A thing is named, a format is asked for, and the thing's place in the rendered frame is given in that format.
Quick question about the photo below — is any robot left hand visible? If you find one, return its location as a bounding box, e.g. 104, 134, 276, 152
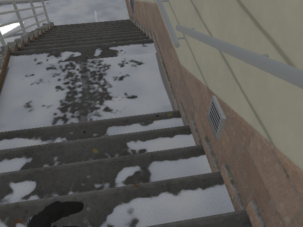
27, 201, 84, 227

